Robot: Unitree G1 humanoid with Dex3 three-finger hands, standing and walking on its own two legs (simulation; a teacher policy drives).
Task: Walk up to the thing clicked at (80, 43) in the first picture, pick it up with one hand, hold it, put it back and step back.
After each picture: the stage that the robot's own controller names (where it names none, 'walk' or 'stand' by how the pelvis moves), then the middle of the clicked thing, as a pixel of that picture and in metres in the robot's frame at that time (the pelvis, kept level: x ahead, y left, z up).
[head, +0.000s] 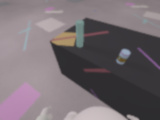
stand; (79, 34) +0.72 +0.11 +0.08
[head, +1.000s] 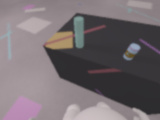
walk; (79, 34) +0.64 +0.10 +0.11
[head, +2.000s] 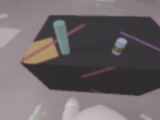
stand; (62, 39) +0.52 +0.22 +0.12
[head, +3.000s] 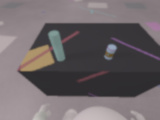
stand; (57, 47) +0.50 +0.26 +0.09
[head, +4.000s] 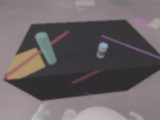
stand; (47, 50) +0.46 +0.32 +0.09
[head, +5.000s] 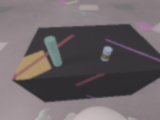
stand; (54, 53) +0.46 +0.28 +0.08
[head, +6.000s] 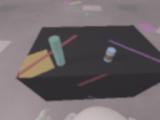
stand; (58, 52) +0.47 +0.26 +0.08
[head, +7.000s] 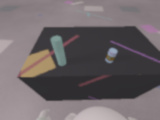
stand; (59, 52) +0.47 +0.25 +0.08
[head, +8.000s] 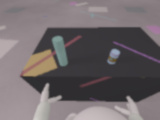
rise first; (61, 52) +0.47 +0.25 +0.08
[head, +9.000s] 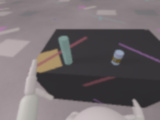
go down; (66, 51) +0.50 +0.24 +0.08
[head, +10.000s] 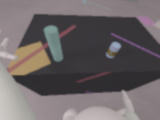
go down; (55, 46) +0.47 +0.22 +0.10
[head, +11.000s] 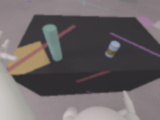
approach; (54, 45) +0.48 +0.23 +0.11
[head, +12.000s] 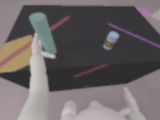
close in; (46, 38) +0.49 +0.24 +0.15
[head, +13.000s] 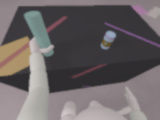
lift; (42, 37) +0.50 +0.25 +0.15
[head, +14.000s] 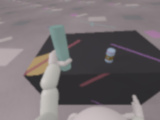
lift; (61, 50) +0.35 +0.17 +0.25
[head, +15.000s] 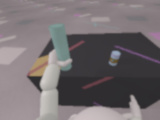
hold; (62, 49) +0.33 +0.17 +0.26
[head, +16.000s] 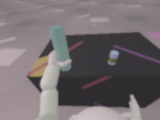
hold; (61, 50) +0.34 +0.18 +0.26
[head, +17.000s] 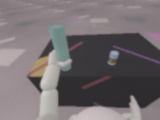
hold; (61, 50) +0.33 +0.17 +0.26
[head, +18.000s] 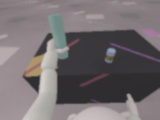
crouch; (59, 38) +0.43 +0.19 +0.27
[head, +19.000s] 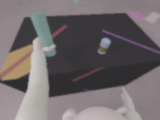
lower; (45, 36) +0.51 +0.24 +0.17
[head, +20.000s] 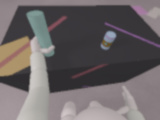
lower; (43, 37) +0.50 +0.24 +0.15
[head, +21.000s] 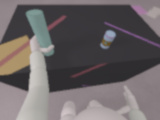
lower; (43, 36) +0.50 +0.24 +0.15
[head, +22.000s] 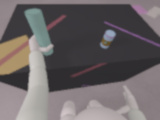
lower; (42, 35) +0.51 +0.25 +0.15
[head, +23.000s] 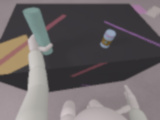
lower; (41, 35) +0.51 +0.25 +0.15
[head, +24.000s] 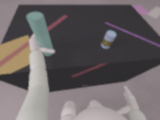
withdraw; (43, 38) +0.49 +0.24 +0.14
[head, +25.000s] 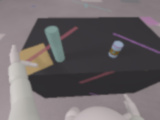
sink last; (56, 46) +0.47 +0.23 +0.13
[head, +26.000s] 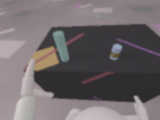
stand; (62, 47) +0.50 +0.26 +0.12
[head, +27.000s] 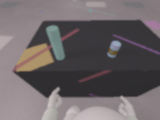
stand; (57, 45) +0.49 +0.25 +0.14
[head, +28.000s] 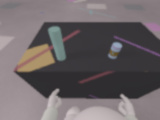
stand; (58, 45) +0.49 +0.24 +0.14
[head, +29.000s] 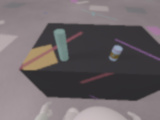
stand; (62, 46) +0.50 +0.23 +0.11
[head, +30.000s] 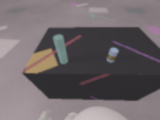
stand; (61, 50) +0.50 +0.24 +0.08
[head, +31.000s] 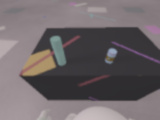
stand; (59, 52) +0.48 +0.26 +0.07
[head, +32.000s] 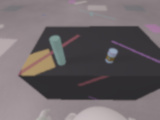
stand; (58, 52) +0.48 +0.26 +0.07
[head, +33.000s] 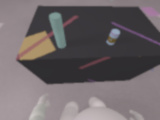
walk; (59, 33) +0.57 +0.24 +0.09
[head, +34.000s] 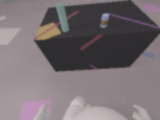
walk; (63, 18) +0.86 +0.32 +0.10
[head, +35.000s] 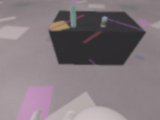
stand; (73, 16) +1.16 +0.24 +0.09
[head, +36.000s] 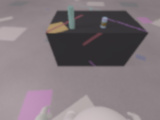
stand; (71, 18) +1.09 +0.25 +0.08
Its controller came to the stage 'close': yes
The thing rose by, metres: 0.19
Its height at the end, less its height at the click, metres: +0.00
